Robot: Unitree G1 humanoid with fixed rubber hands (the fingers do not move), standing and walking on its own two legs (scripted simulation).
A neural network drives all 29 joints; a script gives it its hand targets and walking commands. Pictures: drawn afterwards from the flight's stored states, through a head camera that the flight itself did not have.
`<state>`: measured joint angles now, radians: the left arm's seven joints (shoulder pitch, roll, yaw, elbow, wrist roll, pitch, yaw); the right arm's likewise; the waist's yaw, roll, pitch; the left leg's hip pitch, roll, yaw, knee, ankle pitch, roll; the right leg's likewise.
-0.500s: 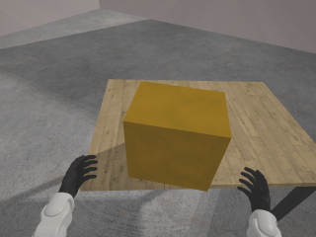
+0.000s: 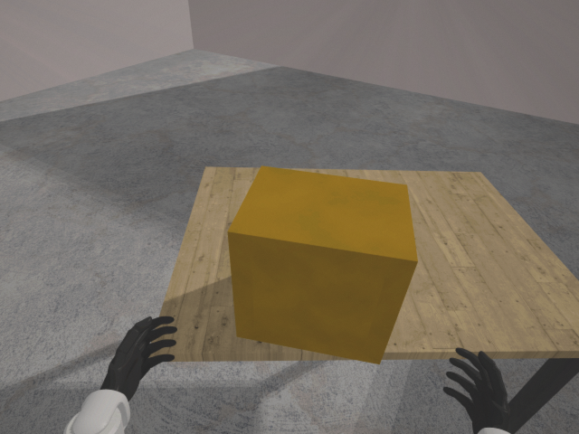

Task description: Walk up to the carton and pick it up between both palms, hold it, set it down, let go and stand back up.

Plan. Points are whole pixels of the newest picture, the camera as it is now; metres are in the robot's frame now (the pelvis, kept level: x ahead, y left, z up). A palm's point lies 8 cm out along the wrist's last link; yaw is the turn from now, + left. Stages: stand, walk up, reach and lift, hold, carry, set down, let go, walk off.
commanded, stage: set down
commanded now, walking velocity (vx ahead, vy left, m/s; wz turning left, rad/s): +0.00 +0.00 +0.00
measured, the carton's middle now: (319, 263) +0.46 -0.04 +0.00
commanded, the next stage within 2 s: let go in 1.72 s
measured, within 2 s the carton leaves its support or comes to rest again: neither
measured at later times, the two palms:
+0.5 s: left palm (124, 395) +0.22 +0.24 -0.01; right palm (479, 420) +0.18 -0.23 -0.01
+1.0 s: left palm (129, 416) +0.20 +0.24 -0.03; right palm (481, 422) +0.18 -0.23 -0.02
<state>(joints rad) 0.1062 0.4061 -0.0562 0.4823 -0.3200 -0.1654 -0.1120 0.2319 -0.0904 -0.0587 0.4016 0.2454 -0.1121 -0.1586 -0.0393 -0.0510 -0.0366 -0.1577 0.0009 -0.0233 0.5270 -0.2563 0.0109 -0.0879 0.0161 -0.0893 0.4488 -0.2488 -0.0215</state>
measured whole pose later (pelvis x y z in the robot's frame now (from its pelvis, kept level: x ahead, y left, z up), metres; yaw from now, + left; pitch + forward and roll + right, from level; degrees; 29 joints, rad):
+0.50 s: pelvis +0.01 +0.00 +0.00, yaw +0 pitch -6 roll -1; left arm 0.20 0.40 -0.06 0.38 -0.28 -0.08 -0.11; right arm 0.27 -0.09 -0.06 0.35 0.25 -0.09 -0.13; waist -0.03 -0.02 0.01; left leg -0.16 0.00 -0.02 0.53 -0.27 0.01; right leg -0.09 0.02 -0.09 0.45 -0.26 -0.02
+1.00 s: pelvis +0.01 +0.00 +0.00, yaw +0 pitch -6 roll -1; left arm 0.21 0.36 -0.06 0.44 -0.22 -0.01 -0.10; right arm 0.27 -0.12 -0.06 0.35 0.18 -0.05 -0.08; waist -0.03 -0.01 0.01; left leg -0.15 0.00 -0.02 0.53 -0.27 0.01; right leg -0.09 0.02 -0.09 0.45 -0.26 -0.02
